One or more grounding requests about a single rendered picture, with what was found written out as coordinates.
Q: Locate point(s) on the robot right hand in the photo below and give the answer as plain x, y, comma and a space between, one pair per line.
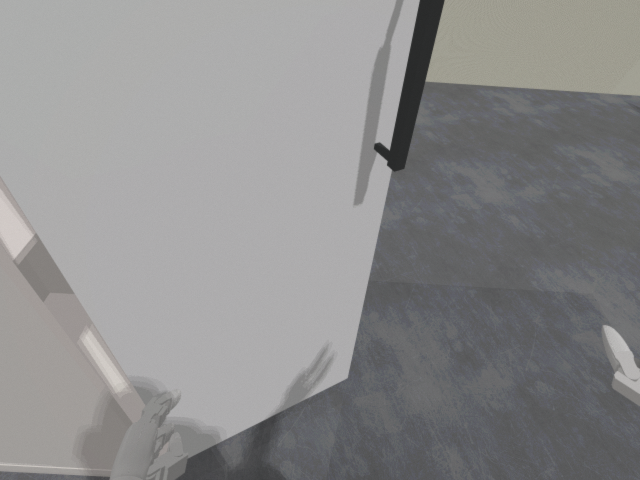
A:
626, 379

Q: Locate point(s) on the fridge door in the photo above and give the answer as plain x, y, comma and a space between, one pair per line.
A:
203, 174

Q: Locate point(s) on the handle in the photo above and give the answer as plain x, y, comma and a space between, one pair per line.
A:
425, 30

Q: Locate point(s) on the robot left hand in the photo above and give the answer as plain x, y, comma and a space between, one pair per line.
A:
140, 447

